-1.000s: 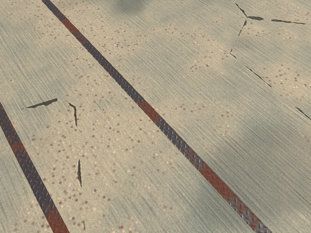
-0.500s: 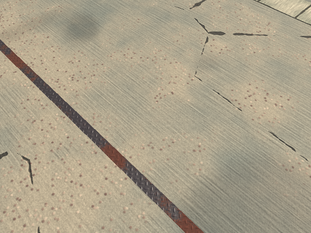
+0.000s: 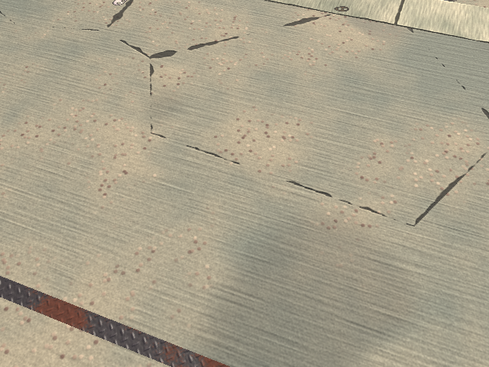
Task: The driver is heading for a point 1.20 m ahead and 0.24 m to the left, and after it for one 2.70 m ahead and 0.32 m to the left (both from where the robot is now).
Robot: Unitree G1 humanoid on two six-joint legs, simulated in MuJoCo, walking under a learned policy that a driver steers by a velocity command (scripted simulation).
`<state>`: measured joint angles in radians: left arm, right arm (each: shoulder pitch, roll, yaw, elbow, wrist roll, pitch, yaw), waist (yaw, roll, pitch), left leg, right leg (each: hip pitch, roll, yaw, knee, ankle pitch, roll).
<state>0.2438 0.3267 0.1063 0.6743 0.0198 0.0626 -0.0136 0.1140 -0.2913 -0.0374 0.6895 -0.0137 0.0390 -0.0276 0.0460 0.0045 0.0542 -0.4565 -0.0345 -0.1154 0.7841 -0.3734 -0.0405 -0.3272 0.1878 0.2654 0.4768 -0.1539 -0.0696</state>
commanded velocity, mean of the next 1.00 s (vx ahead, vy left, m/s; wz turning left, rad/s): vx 0.00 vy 0.00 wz -0.19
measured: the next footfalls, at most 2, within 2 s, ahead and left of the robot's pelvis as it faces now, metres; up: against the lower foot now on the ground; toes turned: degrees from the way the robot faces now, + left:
left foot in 0.10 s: +0.08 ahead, +0.12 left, +0.00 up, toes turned -10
right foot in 0.46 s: +0.00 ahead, -0.08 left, +0.00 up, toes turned -3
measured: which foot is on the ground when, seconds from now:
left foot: up 0.00-0.08, down 0.10-1.00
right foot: down 0.00-0.10, up 0.12-0.44, down 0.46-1.00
